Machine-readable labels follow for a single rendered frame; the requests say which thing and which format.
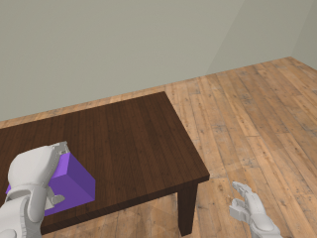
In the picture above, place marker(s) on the robot left forearm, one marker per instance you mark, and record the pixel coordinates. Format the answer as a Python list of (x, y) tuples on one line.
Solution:
[(23, 212)]

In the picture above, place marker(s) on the sponge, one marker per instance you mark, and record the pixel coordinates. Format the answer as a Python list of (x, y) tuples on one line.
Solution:
[(71, 180)]

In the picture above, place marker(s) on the robot right forearm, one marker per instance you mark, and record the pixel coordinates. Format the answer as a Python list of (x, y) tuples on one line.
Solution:
[(261, 226)]

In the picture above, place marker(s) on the robot right hand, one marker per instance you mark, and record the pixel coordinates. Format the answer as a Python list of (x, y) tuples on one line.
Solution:
[(242, 210)]

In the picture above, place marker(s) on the table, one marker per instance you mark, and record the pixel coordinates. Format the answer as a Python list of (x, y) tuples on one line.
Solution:
[(137, 150)]

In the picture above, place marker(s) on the robot left hand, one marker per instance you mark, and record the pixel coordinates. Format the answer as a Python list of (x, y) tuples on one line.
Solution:
[(37, 167)]

